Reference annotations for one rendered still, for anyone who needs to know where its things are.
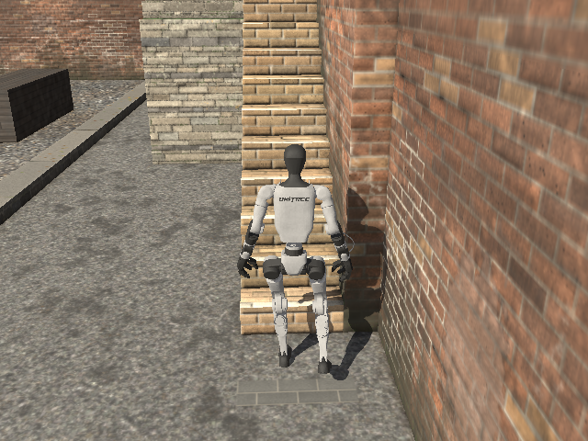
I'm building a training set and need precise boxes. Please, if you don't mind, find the right robot upper arm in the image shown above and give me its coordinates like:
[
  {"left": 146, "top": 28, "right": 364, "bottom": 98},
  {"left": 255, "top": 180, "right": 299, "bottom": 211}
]
[{"left": 314, "top": 185, "right": 340, "bottom": 235}]

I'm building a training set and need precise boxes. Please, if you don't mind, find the robot right hand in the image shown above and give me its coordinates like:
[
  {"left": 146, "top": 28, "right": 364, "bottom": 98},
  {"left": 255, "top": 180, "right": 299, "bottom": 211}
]
[{"left": 332, "top": 258, "right": 353, "bottom": 282}]

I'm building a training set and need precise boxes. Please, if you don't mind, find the left robot forearm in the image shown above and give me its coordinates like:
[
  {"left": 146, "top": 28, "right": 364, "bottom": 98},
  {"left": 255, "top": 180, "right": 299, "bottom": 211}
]
[{"left": 240, "top": 220, "right": 259, "bottom": 259}]

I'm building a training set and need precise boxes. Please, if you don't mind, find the robot left hand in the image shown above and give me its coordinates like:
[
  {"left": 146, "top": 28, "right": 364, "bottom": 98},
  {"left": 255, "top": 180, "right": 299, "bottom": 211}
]
[{"left": 237, "top": 256, "right": 258, "bottom": 278}]

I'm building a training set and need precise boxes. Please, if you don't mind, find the humanoid robot torso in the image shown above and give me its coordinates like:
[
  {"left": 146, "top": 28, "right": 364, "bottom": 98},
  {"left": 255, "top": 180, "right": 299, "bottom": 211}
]
[{"left": 273, "top": 179, "right": 316, "bottom": 276}]

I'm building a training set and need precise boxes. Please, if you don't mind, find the right robot forearm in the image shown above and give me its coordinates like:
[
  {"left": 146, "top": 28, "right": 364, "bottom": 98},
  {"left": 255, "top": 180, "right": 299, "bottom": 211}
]
[{"left": 331, "top": 221, "right": 350, "bottom": 261}]

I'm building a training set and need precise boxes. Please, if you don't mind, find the robot left foot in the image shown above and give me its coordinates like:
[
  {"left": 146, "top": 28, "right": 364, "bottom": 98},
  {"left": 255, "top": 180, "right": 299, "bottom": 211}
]
[{"left": 278, "top": 345, "right": 291, "bottom": 368}]

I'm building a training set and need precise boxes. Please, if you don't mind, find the left robot upper arm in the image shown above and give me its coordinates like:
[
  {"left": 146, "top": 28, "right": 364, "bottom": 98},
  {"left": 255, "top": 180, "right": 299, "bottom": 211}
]
[{"left": 250, "top": 184, "right": 276, "bottom": 234}]

